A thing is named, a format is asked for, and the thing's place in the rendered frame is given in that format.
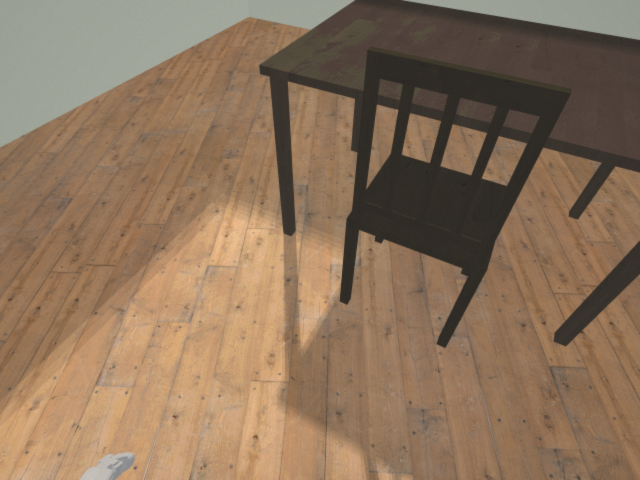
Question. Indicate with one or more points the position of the robot left hand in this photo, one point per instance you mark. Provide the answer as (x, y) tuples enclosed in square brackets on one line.
[(110, 467)]

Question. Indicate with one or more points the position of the table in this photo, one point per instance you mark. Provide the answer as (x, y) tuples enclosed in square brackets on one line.
[(600, 120)]

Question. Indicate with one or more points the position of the chair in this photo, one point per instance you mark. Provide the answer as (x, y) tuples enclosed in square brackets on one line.
[(442, 213)]

